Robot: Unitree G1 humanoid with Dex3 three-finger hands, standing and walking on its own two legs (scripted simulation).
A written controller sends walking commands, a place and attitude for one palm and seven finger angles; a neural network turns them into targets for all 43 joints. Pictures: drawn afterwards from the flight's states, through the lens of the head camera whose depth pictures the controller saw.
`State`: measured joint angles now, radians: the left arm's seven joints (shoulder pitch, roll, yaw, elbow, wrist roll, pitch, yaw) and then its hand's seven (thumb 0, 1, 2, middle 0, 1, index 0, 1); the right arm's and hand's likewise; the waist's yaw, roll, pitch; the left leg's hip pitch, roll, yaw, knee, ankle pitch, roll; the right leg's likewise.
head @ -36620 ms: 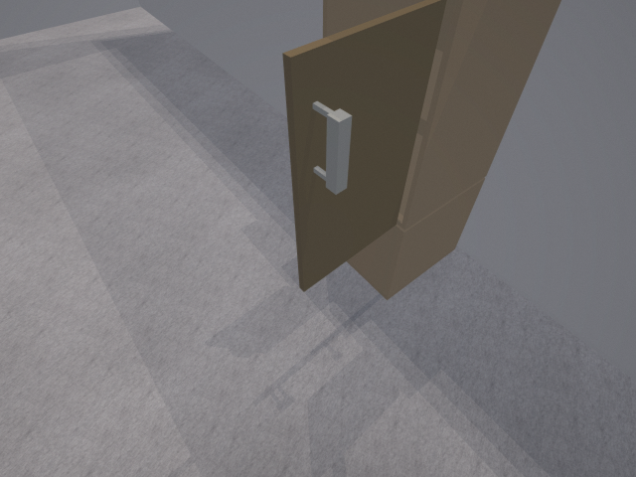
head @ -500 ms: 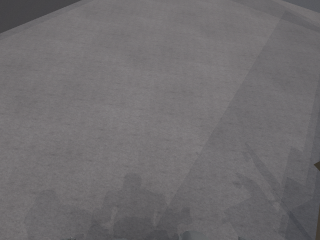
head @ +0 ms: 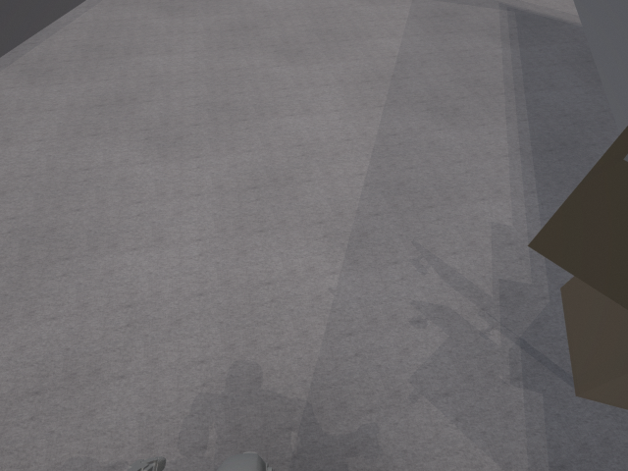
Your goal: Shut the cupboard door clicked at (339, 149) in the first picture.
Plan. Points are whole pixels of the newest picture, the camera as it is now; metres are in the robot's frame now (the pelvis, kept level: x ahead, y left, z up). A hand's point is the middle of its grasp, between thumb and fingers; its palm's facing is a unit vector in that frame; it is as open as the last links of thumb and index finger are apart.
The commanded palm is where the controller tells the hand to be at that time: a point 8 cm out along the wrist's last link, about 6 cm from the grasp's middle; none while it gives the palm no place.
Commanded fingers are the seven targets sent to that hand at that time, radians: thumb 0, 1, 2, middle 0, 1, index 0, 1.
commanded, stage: turn to face it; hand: left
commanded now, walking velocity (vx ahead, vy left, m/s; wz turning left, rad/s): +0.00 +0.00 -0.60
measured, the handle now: out of the picture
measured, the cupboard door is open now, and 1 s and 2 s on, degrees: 59 59 59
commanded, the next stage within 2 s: take the last steps up to it in 1.16 s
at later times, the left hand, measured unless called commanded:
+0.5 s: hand (218, 424) +0.20 +0.16 -0.16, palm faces -0.28 -0.92 -0.25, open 7.4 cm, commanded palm none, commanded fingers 0.00 0.90 0.90 -0.20 -0.30 -0.20 -0.30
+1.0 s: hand (243, 389) +0.25 +0.13 -0.16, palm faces -0.53 -0.83 -0.19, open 7.4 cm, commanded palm none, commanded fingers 0.00 0.90 0.90 -0.20 -0.30 -0.20 -0.30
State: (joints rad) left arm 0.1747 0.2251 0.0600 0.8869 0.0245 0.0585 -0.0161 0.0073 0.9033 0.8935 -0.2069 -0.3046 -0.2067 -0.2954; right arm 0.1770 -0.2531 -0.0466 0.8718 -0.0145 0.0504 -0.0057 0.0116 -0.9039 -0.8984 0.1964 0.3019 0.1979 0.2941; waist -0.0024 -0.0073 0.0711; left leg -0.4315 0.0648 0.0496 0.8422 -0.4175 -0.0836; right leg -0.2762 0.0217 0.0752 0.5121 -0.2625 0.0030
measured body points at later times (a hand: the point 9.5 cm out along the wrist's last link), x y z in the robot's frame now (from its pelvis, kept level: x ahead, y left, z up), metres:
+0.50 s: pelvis +0.02 -0.01 -0.01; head +0.06 -0.03 +0.43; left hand +0.21 +0.20 -0.14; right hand -0.03 -0.28 -0.16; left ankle +0.02 +0.13 -0.70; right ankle -0.03 -0.12 -0.74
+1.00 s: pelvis +0.05 +0.01 +0.01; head +0.11 +0.00 +0.45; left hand +0.28 +0.17 -0.15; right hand -0.04 -0.24 -0.12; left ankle +0.10 +0.10 -0.74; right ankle -0.05 -0.10 -0.67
